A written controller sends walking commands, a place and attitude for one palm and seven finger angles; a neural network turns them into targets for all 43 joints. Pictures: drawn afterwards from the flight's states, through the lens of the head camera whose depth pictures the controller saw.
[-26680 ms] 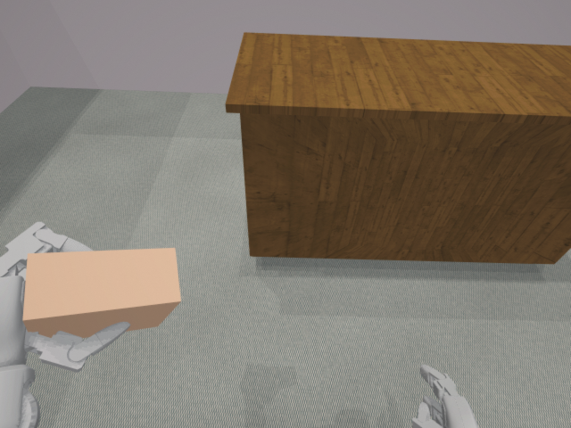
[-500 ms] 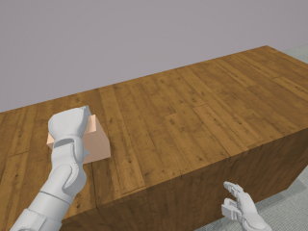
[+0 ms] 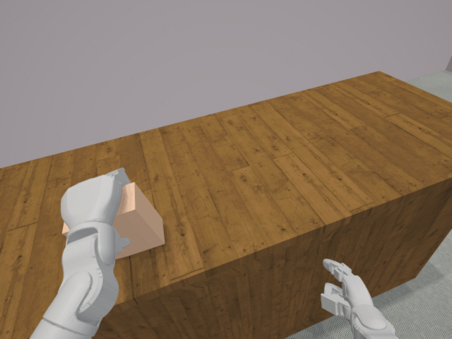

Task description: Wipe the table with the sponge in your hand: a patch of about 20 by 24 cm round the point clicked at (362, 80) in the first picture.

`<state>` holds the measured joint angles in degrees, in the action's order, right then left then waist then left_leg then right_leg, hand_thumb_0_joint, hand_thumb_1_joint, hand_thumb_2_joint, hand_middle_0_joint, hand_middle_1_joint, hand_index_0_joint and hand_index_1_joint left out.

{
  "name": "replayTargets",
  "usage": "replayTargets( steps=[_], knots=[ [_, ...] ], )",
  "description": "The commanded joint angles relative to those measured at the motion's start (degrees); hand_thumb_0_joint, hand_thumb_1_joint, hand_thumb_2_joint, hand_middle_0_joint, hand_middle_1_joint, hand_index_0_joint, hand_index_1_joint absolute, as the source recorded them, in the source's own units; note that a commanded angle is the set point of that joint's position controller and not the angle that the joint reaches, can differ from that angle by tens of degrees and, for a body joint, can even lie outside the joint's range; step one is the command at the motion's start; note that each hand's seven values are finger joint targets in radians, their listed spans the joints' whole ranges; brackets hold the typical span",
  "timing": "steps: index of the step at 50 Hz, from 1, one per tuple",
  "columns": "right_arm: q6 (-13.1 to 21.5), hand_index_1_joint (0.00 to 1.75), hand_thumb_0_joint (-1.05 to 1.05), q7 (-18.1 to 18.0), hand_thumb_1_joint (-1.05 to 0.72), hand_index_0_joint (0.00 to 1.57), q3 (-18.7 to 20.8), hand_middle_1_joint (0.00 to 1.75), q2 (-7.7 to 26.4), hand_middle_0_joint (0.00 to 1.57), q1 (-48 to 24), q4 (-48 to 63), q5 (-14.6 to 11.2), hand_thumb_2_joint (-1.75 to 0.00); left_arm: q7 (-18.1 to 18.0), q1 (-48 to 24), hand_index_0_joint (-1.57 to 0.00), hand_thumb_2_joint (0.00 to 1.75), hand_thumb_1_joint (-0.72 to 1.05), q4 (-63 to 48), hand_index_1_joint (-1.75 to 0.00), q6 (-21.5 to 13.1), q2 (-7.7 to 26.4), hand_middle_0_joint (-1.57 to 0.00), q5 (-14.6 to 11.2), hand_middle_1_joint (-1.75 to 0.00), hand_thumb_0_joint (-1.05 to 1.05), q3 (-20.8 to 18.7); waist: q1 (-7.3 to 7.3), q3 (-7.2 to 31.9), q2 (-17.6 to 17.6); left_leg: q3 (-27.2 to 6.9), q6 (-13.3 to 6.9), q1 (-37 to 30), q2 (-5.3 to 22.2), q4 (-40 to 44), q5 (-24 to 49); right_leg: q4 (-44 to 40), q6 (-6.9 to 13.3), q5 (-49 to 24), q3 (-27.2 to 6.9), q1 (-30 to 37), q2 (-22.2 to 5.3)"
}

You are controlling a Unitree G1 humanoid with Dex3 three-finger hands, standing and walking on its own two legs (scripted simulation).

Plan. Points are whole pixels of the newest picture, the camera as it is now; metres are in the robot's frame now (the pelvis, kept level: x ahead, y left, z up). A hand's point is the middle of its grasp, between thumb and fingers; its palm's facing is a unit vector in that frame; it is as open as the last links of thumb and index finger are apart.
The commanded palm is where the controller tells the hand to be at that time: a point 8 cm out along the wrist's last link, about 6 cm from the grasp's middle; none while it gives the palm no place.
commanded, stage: slide across to the third lane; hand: left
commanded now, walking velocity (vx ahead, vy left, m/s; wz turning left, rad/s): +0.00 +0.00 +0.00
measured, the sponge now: (124, 230) +0.27 +0.24 +0.08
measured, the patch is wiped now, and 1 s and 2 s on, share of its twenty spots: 0.65 0.65 0.80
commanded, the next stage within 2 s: wipe forward along the third lane in 0.70 s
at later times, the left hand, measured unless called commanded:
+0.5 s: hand (132, 216) +0.26 +0.20 +0.14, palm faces +0.16 -0.11 -0.98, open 10.1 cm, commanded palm +0.23 +0.18 +0.19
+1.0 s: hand (164, 208) +0.29 +0.15 +0.13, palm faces +0.15 -0.16 -0.97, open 10.1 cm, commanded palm +0.26 +0.16 +0.18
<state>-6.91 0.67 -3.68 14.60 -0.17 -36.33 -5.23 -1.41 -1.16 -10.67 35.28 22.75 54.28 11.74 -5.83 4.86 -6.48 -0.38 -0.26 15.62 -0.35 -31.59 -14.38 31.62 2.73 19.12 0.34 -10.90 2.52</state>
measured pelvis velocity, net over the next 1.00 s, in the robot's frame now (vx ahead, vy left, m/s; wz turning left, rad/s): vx -0.02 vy -0.02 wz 0.01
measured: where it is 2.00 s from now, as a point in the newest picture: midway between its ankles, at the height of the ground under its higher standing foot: outside the picture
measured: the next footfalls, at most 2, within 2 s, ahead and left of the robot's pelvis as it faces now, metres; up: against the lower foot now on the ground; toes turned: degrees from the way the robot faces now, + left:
none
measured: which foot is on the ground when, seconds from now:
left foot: down 0.00-1.00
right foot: down 0.00-1.00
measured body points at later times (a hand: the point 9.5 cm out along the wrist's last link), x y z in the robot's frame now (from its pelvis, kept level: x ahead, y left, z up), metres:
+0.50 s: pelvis -0.02 -0.01 +0.00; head -0.06 -0.07 +0.44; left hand +0.25 +0.20 +0.19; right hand +0.25 -0.19 -0.07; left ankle +0.03 +0.12 -0.73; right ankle -0.02 -0.09 -0.73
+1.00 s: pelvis -0.02 -0.02 +0.00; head -0.08 -0.08 +0.44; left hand +0.27 +0.16 +0.19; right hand +0.23 -0.21 -0.07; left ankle +0.03 +0.12 -0.73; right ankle -0.02 -0.09 -0.73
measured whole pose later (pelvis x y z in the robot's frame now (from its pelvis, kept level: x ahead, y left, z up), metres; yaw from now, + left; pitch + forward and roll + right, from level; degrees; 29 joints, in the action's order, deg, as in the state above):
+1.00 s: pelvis -0.02 -0.02 +0.00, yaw +1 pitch -5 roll +1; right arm -4.9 -0.2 -3.2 14.1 -0.3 -39.9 -5.2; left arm -2.1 -15.6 3.4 34.5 16.6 51.5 21.9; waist -6.0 4.1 -6.3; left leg -1.6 1.4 13.0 0.4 -28.6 -11.2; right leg 31.4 4.5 17.5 1.5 -9.4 3.3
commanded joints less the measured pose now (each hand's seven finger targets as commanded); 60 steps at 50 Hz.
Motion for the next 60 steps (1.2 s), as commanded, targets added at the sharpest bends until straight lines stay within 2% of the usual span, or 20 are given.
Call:
replayTargets(
  steps=[1, 2, 6, 9, 15, 16, 23, 26, 27, 31, 39, 41, 44, 46, 47, 51, 52, 56, 57, 60],
  knots=[
    [3.2, 0.30, 0.00, -0.3, -0.90, 0.20, 2.5, 0.30, 5.4, 0.20, -15.2, 10.3, 0.1, -0.90, 1.8, -1.8, -1.20, 1.30, 0.10, -5.7, -1.60, 0.5, 6.9, -1.20, -2.7, -1.60, 0.00, -4.8, -0.74, 5.1, 9.0, -1.7, -1.8, -5.4, -0.8, 2.6, 11.0, -5.9, 0.9, -17.1, -3.8, -1.4, 0.2],
    [3.3, 0.30, 0.00, -0.2, -0.90, 0.20, 2.2, 0.30, 4.6, 0.20, -15.5, 11.4, -0.1, -0.90, 2.1, -1.0, -1.20, 1.30, 0.10, -7.0, -1.60, 0.5, 2.5, -1.20, -3.4, -1.60, 0.00, -1.5, -0.56, 5.5, 9.1, -1.1, -2.0, -5.1, -1.0, 2.5, 11.2, -5.8, 0.4, -17.2, -2.5, -0.9, -0.1],
    [3.6, 0.30, 0.00, -1.4, -0.90, 0.20, 2.2, 0.30, 5.2, 0.20, -15.2, 10.0, 0.1, -0.90, 1.8, -8.9, -1.20, 1.30, 0.10, -5.8, -1.60, 0.5, 7.3, -1.20, -2.7, -1.60, 0.00, -3.9, 0.10, 2.9, 7.5, -1.5, -1.9, -5.4, -0.9, 2.9, 8.5, -7.3, 0.8, -13.7, -4.4, -3.4, -0.2],
    [4.6, 0.30, 0.00, -1.3, -0.90, 0.20, 2.2, 0.30, 4.4, 0.20, -15.5, 10.5, 0.0, -0.90, 2.1, -9.9, -1.20, 1.30, 0.10, -6.6, -1.60, -0.4, 2.6, -1.20, -2.9, -1.60, 0.00, 0.5, 0.16, 4.5, 7.0, -1.5, -2.1, -6.7, -1.2, 2.8, 9.8, -7.2, 0.6, -14.3, -3.3, -2.9, -0.3],
    [6.5, 0.30, 0.00, -1.2, -0.90, 0.20, 2.3, 0.30, 4.0, 0.20, -15.9, 9.7, 0.1, -0.90, 2.0, -16.5, -1.20, 1.30, 0.10, -6.6, -1.60, -2.2, 1.2, -1.20, -2.6, -1.60, 0.00, 3.2, 0.14, 5.7, 7.2, -1.9, -2.2, -8.1, -1.4, 3.7, 9.1, -7.8, 0.8, -12.2, -2.8, -3.0, -0.4],
    [6.9, 0.30, 0.00, -1.3, -0.90, 0.20, 2.4, 0.30, 4.3, 0.20, -15.9, 9.6, 0.2, -0.90, 1.7, -19.3, -1.20, 1.30, 0.10, -7.3, -1.60, -2.4, 4.4, -1.20, -2.3, -1.60, 0.00, 0.9, 0.02, 6.2, 8.1, -2.1, -2.1, -8.6, -1.3, 3.8, 8.6, -7.8, 1.1, -11.6, -3.9, -2.7, -0.3],
    [8.4, 0.30, 0.00, -0.7, -0.90, 0.20, 2.2, 0.30, 3.3, 0.20, -16.4, 8.5, 0.1, -0.90, 0.5, -23.1, -1.20, 1.30, 0.10, -4.5, -1.60, -3.1, -1.8, -1.20, -2.2, -1.60, 0.00, 5.8, -0.14, 6.5, 8.7, -1.7, -1.8, -9.7, -1.6, 4.4, 8.4, -8.2, 1.0, -10.1, -2.1, -3.1, -0.5],
    [7.9, 0.30, 0.00, -0.8, -0.90, 0.20, 2.3, 0.30, 3.9, 0.20, -16.5, 7.8, 0.2, -0.90, -0.2, -26.7, -1.20, 1.30, 0.10, -4.2, -1.60, -2.8, 1.7, -1.20, -2.0, -1.60, 0.00, 3.3, 0.08, 6.1, 8.8, -1.8, -1.5, -9.8, -1.5, 4.9, 7.2, -8.9, 1.2, -8.7, -3.7, -3.2, -0.6],
    [8.1, 0.30, 0.00, -0.8, -0.90, 0.20, 2.1, 0.30, 3.1, 0.20, -17.0, 8.4, 0.1, -0.90, -0.3, -28.2, -1.20, 1.30, 0.10, -4.5, -1.60, -2.8, -1.9, -1.20, -2.2, -1.60, 0.00, 6.2, 0.04, 6.6, 8.9, -1.2, -1.7, -9.7, -1.7, 4.6, 7.1, -9.0, 0.9, -8.2, -2.4, -3.1, -0.8],
    [7.5, 0.30, 0.00, -1.0, -0.90, 0.20, 2.0, 0.30, 3.5, 0.20, -16.3, 7.3, 0.2, -0.90, -1.0, -31.3, -1.20, 1.30, 0.10, -1.5, -1.60, -2.5, 0.5, -1.20, -1.8, -1.60, 0.00, 4.6, 0.28, 5.1, 8.0, -1.4, -1.3, -9.6, -1.5, 5.5, 5.8, -9.4, 1.2, -6.5, -3.2, -4.0, -0.6],
    [6.8, 0.30, 0.00, 0.5, -0.90, 0.20, 2.4, 0.30, 3.0, 0.20, -16.7, 7.7, -0.1, -0.90, -1.7, -30.0, -1.20, 1.30, 0.10, -0.1, -1.60, -2.6, -6.6, -1.20, -2.3, -1.60, 0.00, 9.9, 0.32, 6.9, 8.5, -0.9, -1.4, -9.8, -1.5, 4.8, 8.3, -8.3, 1.2, -10.3, -1.6, -3.1, -0.7],
    [6.3, 0.30, 0.00, 0.4, -0.90, 0.20, 2.7, 0.30, 3.6, 0.20, -16.1, 7.5, 0.0, -0.90, -2.3, -30.9, -1.20, 1.30, 0.10, -0.1, -1.60, -2.6, -1.9, -1.20, -2.1, -1.60, 0.00, 6.1, 0.19, 7.2, 9.2, -1.1, -1.3, -9.7, -1.3, 5.1, 7.6, -8.4, 1.4, -9.5, -2.7, -2.7, -0.7],
    [5.4, 0.30, 0.00, 0.0, -0.90, 0.20, 2.5, 0.30, 3.5, 0.20, -16.2, 7.1, -0.1, -0.90, -2.6, -30.3, -1.20, 1.30, 0.10, 4.2, -1.60, -1.9, -2.9, -1.20, -2.4, -1.60, 0.00, 5.8, 0.25, 5.2, 10.3, -0.1, -1.3, -8.4, -1.3, 5.1, 6.8, -9.5, 0.9, -9.0, -2.6, -3.2, -0.9],
    [4.9, 0.30, 0.00, -0.8, -0.90, 0.20, 2.5, 0.30, 4.1, 0.20, -15.9, 6.7, 0.0, -0.90, -3.0, -32.8, -1.20, 1.30, 0.10, 5.4, -1.60, -1.8, 2.3, -1.20, -2.0, -1.60, 0.00, 1.7, 0.35, 4.8, 10.0, -0.3, -1.2, -8.0, -1.4, 5.5, 5.6, -10.1, 1.1, -7.2, -4.3, -3.3, -0.9],
    [5.1, 0.30, 0.00, -1.0, -0.90, 0.20, 2.2, 0.30, 3.4, 0.20, -16.2, 7.5, -0.2, -0.90, -2.9, -34.6, -1.20, 1.30, 0.10, 5.9, -1.60, -1.6, -2.2, -1.20, -2.2, -1.60, 0.00, 5.4, 0.73, 5.5, 9.8, 0.4, -1.4, -7.8, -1.7, 5.2, 5.7, -9.7, 0.7, -7.4, -3.0, -3.0, -1.2],
    [4.7, 0.30, 0.00, -1.9, -0.90, 0.20, 2.4, 0.30, 4.3, 0.20, -15.5, 6.6, 0.1, -0.90, -2.8, -35.1, -1.20, 1.30, 0.10, 10.0, -1.60, -1.1, 2.9, -1.20, -0.8, -1.60, 0.00, 1.3, 0.29, 5.5, 7.7, 0.0, -1.2, -7.3, -1.8, 5.5, 5.3, -10.2, 1.2, -6.7, -4.7, -3.3, -1.0],
    [4.7, 0.30, 0.00, -2.1, -0.90, 0.20, 2.3, 0.30, 4.0, 0.20, -15.3, 6.6, -0.1, -0.90, -2.6, -36.1, -1.20, 1.30, 0.10, 12.0, -1.60, -0.7, 0.2, -1.20, -0.8, -1.60, 0.00, 3.5, 0.96, 5.3, 9.3, 0.6, -1.4, -6.8, -1.9, 5.2, 5.3, -10.3, 0.8, -6.6, -4.2, -3.3, -1.2],
    [4.5, 0.30, 0.00, -3.0, -0.90, 0.20, 2.5, 0.30, 5.0, 0.20, -14.1, 5.5, 0.0, -0.90, -2.2, -38.8, -1.20, 1.30, 0.10, 18.2, -1.60, 0.1, 4.7, -1.20, 0.6, -1.60, 0.00, 0.2, 1.04, 5.1, 9.4, 0.5, -1.1, -5.8, -1.9, 5.3, 3.9, -11.3, 0.9, -3.4, -6.0, -4.2, -1.3],
    [4.8, 0.30, 0.00, -3.0, -0.90, 0.20, 2.3, 0.30, 4.5, 0.20, -14.4, 6.2, -0.1, -0.90, -2.0, -39.3, -1.20, 1.30, 0.10, 18.8, -1.60, 0.3, 1.6, -1.20, 0.4, -1.60, 0.00, 2.9, 1.07, 5.9, 9.2, 0.9, -1.3, -5.3, -2.1, 5.0, 4.3, -10.7, 0.6, -4.6, -5.1, -3.6, -1.5],
    [4.5, 0.30, 0.00, -3.5, -0.90, 0.20, 2.3, 0.30, 5.1, 0.20, -13.8, 5.1, -0.1, -0.90, -1.6, -40.3, -1.20, 1.30, 0.10, 24.5, -1.60, 1.2, 3.7, -1.20, 0.7, -1.60, 0.00, 1.2, 1.25, 5.0, 10.9, 1.0, -1.2, -3.9, -2.0, 4.9, 3.7, -11.6, 0.3, -3.7, -6.1, -3.9, -1.7]
  ],
)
